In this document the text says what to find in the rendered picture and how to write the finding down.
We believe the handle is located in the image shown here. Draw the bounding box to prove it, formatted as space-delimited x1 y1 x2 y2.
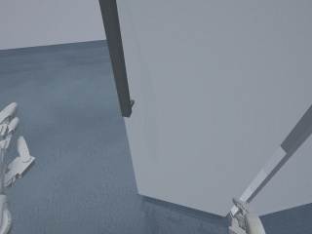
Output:
98 0 135 118

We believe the left robot hand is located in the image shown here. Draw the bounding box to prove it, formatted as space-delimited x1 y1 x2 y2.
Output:
0 102 35 195

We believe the robot left forearm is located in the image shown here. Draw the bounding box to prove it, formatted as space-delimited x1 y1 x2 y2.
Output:
0 194 14 234

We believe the right robot hand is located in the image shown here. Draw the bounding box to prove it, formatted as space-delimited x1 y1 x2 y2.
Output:
228 197 266 234

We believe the fridge door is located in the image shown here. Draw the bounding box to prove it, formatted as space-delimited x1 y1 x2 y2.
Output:
116 0 312 216

